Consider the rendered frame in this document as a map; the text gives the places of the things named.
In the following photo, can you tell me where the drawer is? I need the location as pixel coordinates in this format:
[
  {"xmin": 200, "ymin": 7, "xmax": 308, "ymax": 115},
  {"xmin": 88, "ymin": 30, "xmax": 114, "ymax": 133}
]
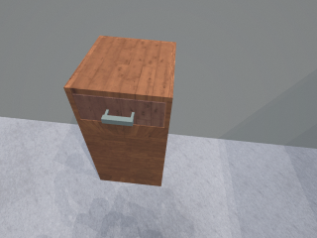
[{"xmin": 72, "ymin": 93, "xmax": 165, "ymax": 127}]

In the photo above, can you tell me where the cabinet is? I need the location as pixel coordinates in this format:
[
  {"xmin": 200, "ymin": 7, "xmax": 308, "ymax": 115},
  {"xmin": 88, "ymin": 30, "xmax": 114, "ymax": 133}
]
[{"xmin": 63, "ymin": 36, "xmax": 176, "ymax": 186}]

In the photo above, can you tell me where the handle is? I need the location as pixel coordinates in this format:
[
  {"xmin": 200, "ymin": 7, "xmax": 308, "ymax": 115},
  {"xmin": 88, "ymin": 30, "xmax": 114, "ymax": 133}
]
[{"xmin": 101, "ymin": 109, "xmax": 135, "ymax": 127}]

